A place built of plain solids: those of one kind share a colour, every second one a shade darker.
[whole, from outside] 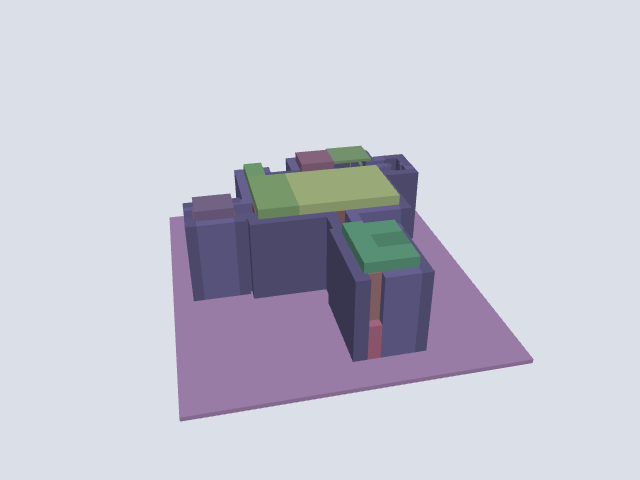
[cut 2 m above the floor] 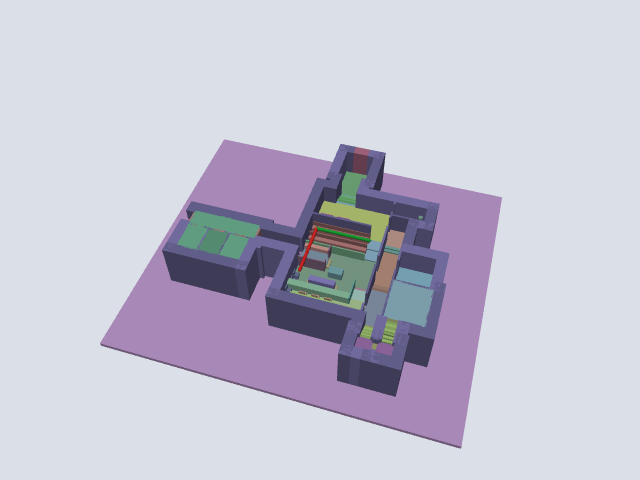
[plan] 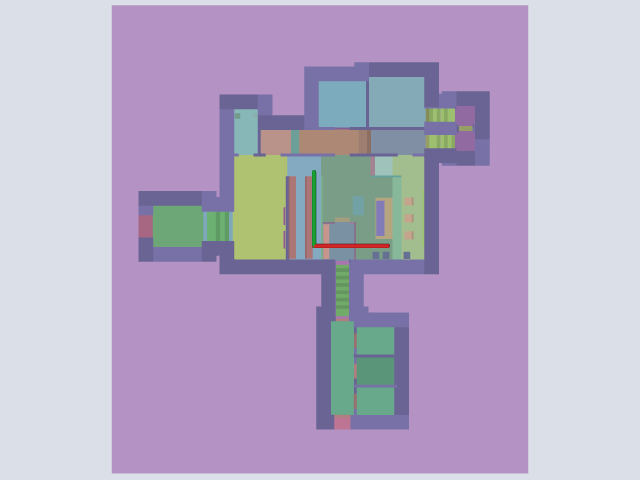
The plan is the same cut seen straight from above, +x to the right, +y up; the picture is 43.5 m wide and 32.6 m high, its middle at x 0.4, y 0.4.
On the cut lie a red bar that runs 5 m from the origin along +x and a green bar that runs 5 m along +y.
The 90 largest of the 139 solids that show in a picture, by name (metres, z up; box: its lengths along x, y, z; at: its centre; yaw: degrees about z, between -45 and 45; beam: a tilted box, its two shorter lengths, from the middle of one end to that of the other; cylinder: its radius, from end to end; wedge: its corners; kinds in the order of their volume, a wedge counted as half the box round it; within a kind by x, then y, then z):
{
 "wall_1": {"box": [1.0, 1.65, 8.33], "at": [-11.43, -0.25, 1.82]},
 "wall_2": {"box": [1.0, 1.65, 8.33], "at": [-11.43, 2.9, 1.82]},
 "wall_3": {"box": [5.3, 1.0, 8.33], "at": [-9.28, -0.58, 1.82]},
 "wall_4": {"box": [5.3, 1.0, 8.33], "at": [-9.28, 3.23, 1.82]},
 "wall_5": {"box": [1.0, 1.31, 8.33], "at": [-7.12, -0.42, 1.82]},
 "wall_6": {"box": [1.0, 1.31, 8.33], "at": [-7.12, 3.07, 1.82]},
 "wall_7": {"box": [2.2, 1.0, 8.33], "at": [-6.53, -0.18, 1.82]},
 "wall_8": {"box": [2.2, 1.0, 8.33], "at": [-6.53, 2.83, 1.82]},
 "wall_9": {"box": [1.0, 2.16, 8.33], "at": [-5.93, -0.85, 1.82]},
 "wall_10": {"box": [1.0, 7.86, 8.33], "at": [-5.93, 6.35, 1.82]},
 "wall_11": {"box": [3.6, 1.0, 8.33], "at": [-4.62, 9.78, 1.82]},
 "wall_12": {"box": [0.2, 1.91, 8.33], "at": [-3.73, 7.03, 1.82]},
 "wall_13": {"box": [1.0, 2.31, 8.33], "at": [-3.32, 9.12, 1.82]},
 "wall_14": {"box": [7.81, 1.0, 8.33], "at": [-2.52, -1.43, 1.82]},
 "wall_15": {"box": [0.2, 5.85, 8.33], "at": [-1.82, 1.8, 1.82]},
 "wall_16": {"box": [4.07, 1.0, 8.33], "at": [-1.79, 8.38, 1.82]},
 "wall_17": {"box": [3.7, 0.2, 8.33], "at": [-0.42, 6.17, 1.82]},
 "wall_18": {"box": [1.0, 4.3, 8.33], "at": [-0.18, 10.03, 1.82]},
 "wall_19": {"box": [1.0, 8.35, 8.33], "at": [0.65, -8.3, 1.82]},
 "wall_20": {"box": [1.23, 1.0, 8.33], "at": [0.76, -11.98, 1.82]},
 "wall_21": {"box": [1.23, 1.0, 8.33], "at": [0.76, -4.62, 1.82]},
 "wall_22": {"box": [1.19, 0.2, 8.33], "at": [0.83, 7.97, 1.82]},
 "wall_23": {"box": [1.0, 4.2, 8.33], "at": [0.98, -3.02, 1.82]},
 "wall_24": {"box": [4.4, 1.0, 8.33], "at": [1.52, 11.68, 1.82]},
 "wall_25": {"box": [0.2, 1.05, 8.33], "at": [2.8, -7.47, 1.82]},
 "wall_26": {"box": [1.0, 4.2, 8.33], "at": [2.87, -3.02, 1.82]},
 "wall_27": {"box": [1.23, 1.0, 8.33], "at": [3.09, -4.62, 1.82]},
 "wall_28": {"box": [1.0, 1.32, 8.33], "at": [3.2, -4.78, 1.82]},
 "wall_29": {"box": [1.0, 1.21, 8.33], "at": [3.22, 11.87, 1.82]},
 "wall_30": {"box": [0.2, 3.41, 8.33], "at": [3.62, 9.58, 1.82]},
 "wall_31": {"box": [3.25, 0.2, 8.33], "at": [4.05, 6.17, 1.82]},
 "wall_32": {"box": [2.95, 0.2, 8.33], "at": [4.17, -9.53, 1.82]},
 "wall_33": {"box": [2.95, 0.2, 8.33], "at": [4.17, -7.47, 1.82]},
 "wall_34": {"box": [3.98, 1.0, 8.33], "at": [4.46, -11.98, 1.82]},
 "wall_35": {"box": [3.75, 1.0, 8.33], "at": [4.58, -5.02, 1.82]},
 "wall_36": {"box": [5.25, 0.2, 8.33], "at": [5.05, 7.97, 1.82]},
 "wall_37": {"box": [6.01, 1.0, 8.33], "at": [5.47, -1.43, 1.82]},
 "wall_38": {"box": [5.75, 1.0, 8.33], "at": [5.6, 11.98, 1.82]},
 "wall_39": {"box": [1.0, 7.95, 8.33], "at": [5.95, -8.5, 1.82]},
 "wall_40": {"box": [1.0, 8.46, 8.33], "at": [7.98, 2.3, 1.82]},
 "wall_41": {"box": [1.0, 3.05, 8.33], "at": [7.98, 10.95, 1.82]},
 "wall_42": {"box": [2.2, 1.0, 8.33], "at": [8.57, 6.12, 1.82]},
 "wall_43": {"box": [2.2, 0.81, 8.33], "at": [8.57, 7.93, 1.82]},
 "wall_44": {"box": [2.2, 0.81, 8.33], "at": [8.57, 8.02, 1.82]},
 "wall_45": {"box": [2.2, 1.0, 8.33], "at": [8.57, 9.83, 1.82]},
 "wall_46": {"box": [1.0, 1.09, 8.33], "at": [9.17, 5.99, 1.82]},
 "wall_47": {"box": [1.0, 1.09, 8.33], "at": [9.17, 9.96, 1.82]},
 "wall_48": {"box": [3.25, 1.0, 8.33], "at": [10.3, 5.95, 1.82]},
 "wall_49": {"box": [3.25, 1.0, 8.33], "at": [10.3, 10.0, 1.82]},
 "wall_50": {"box": [1.0, 3.25, 8.33], "at": [11.43, 7.08, 1.82]},
 "wall_51": {"box": [1.0, 3.25, 8.33], "at": [11.43, 8.88, 1.82]},
 "ground_under_all_1": {"box": [28.3, 31.82, 0.4], "at": [0.4, 0.44, -1.99]},
 "floor_court_well_1": {"box": [9.4, 7.2, 2.79], "at": [2.88, 2.58, -0.95]},
 "ceil_court_1": {"box": [9.4, 7.2, 2.29], "at": [2.88, 2.58, 5.8]},
 "ceil_holding_1": {"box": [1.75, 6.55, 5.43], "at": [1.93, -8.3, 4.22]},
 "ceil_holding_2": {"box": [2.75, 2.05, 5.43], "at": [4.17, -10.55, 4.22]},
 "ceil_holding_3": {"box": [2.75, 2.05, 5.43], "at": [4.17, -8.5, 4.22]},
 "ceil_holding_4": {"box": [2.75, 2.05, 5.43], "at": [4.17, -6.45, 4.22]},
 "floor_hall_1": {"box": [3.7, 7.2, 3.09], "at": [-3.67, 2.58, -0.8]},
 "floor_retiring_1": {"box": [3.95, 3.6, 5.73], "at": [5.6, 9.78, 0.53]},
 "step_court_tier_1": {"box": [1.15, 7.2, 3.09], "at": [-1.25, 2.58, -0.8]},
 "step_court_tier_2": {"box": [2.3, 7.2, 2.94], "at": [-0.67, 2.58, -0.87]},
 "ceil_hall_1": {"box": [3.7, 7.2, 2.69], "at": [-3.67, 2.58, 5.6]},
 "floor_court_magistrates_1": {"box": [2.25, 7.2, 3.24], "at": [6.45, 2.58, -0.72]},
 "ceil_porch_1": {"box": [3.5, 3.0, 3.64], "at": [-9.28, 1.32, 5.12]},
 "ceil_clerk_1": {"box": [3.4, 3.3, 3.24], "at": [1.93, 9.62, 5.32]},
 "floor_clerk_1": {"box": [3.4, 3.3, 2.79], "at": [1.93, 9.62, -0.95]},
 "floor_porch_1": {"box": [3.5, 3.0, 2.34], "at": [-9.28, 1.32, -1.17]},
 "floor_passage_north_1": {"box": [3.71, 1.8, 3.24], "at": [5.72, 7.08, -0.72]},
 "floor_passage_mid_1": {"box": [4.04, 1.8, 2.79], "at": [1.0, 7.08, -0.95]},
 "floor_back_stair_1": {"box": [1.45, 1.45, 4.49], "at": [10.3, 7.08, -0.1]},
 "floor_back_stair_2": {"box": [1.45, 1.45, 4.49], "at": [10.3, 8.88, -0.1]},
 "floor_court_dock_1": {"box": [2.25, 2.65, 3.09], "at": [1.72, 0.3, -0.8]},
 "floor_interview_1": {"box": [1.8, 3.2, 3.09], "at": [-4.62, 7.78, -0.8]},
 "ceil_interview_1": {"box": [1.8, 3.2, 2.94], "at": [-4.62, 7.78, 5.47]},
 "door_leaf_1": {"box": [0.97, 1.5, 5.61], "at": [-11.44, 1.32, 0.46]},
 "door_leaf_2": {"box": [1.1, 0.97, 3.87], "at": [1.93, -11.99, -0.41]},
 "floor_passage_south_1": {"box": [2.15, 1.8, 3.09], "at": [-2.65, 7.08, -0.8]},
 "floor_court_clerk_1": {"box": [1.15, 2.8, 2.94], "at": [4.75, 1.86, -0.87]},
 "tread_broad_street_steps_1": {"box": [0.3, 2.0, 2.49], "at": [-7.12, 1.32, -1.1]},
 "tread_broad_street_steps_2": {"box": [0.3, 2.0, 2.64], "at": [-6.83, 1.32, -1.02]},
 "tread_broad_street_steps_3": {"box": [0.3, 2.0, 2.79], "at": [-6.53, 1.32, -0.95]},
 "tread_broad_street_steps_4": {"box": [0.3, 2.0, 2.94], "at": [-6.22, 1.32, -0.87]},
 "tread_broad_street_steps_5": {"box": [0.3, 2.0, 3.09], "at": [-5.92, 1.32, -0.8]},
 "floor_court_witness_1": {"box": [1.2, 1.52, 3.09], "at": [4.73, 5.42, -0.8]},
 "ceil_retiring_1": {"box": [3.95, 3.6, 0.3], "at": [5.6, 9.78, 6.79]},
 "desk_magistrates_court_1": {"box": [0.62, 5.58, 0.79], "at": [5.63, 1.87, 1.29]},
 "rail_bar_court_1": {"box": [0.12, 5.7, 3.79], "at": [0.54, 1.93, -0.45]},
 "floor_back_stair_level_1": {"box": [1.1, 0.35, 4.49], "at": [10.3, 7.97, -0.1]},
 "floor_street_steps_level_1": {"box": [0.25, 2.2, 3.09], "at": [-5.65, 1.32, -0.8]}
}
